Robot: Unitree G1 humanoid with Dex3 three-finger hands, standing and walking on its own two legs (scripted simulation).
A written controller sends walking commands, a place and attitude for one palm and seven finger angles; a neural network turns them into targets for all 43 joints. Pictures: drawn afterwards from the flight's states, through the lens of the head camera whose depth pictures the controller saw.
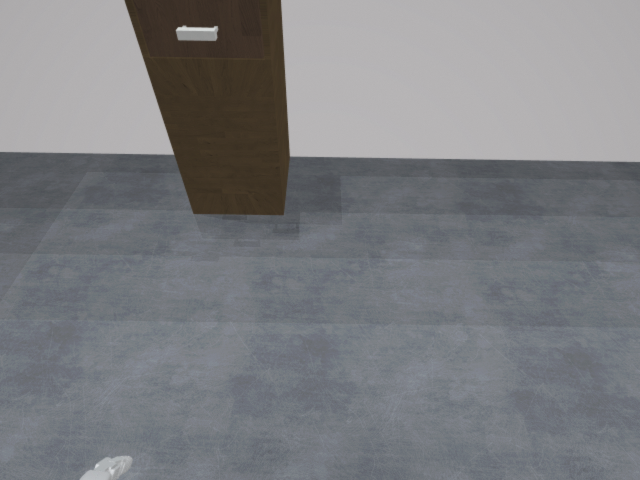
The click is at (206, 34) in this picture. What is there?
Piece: drawer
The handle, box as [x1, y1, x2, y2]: [176, 26, 217, 40]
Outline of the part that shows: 176,29 178,39 216,39 217,26 214,26 213,28 182,26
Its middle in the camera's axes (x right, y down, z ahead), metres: -0.37 -0.62 +1.16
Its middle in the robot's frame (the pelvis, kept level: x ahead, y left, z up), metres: +1.28 +0.43 +0.03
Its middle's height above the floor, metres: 0.80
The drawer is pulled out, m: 0.00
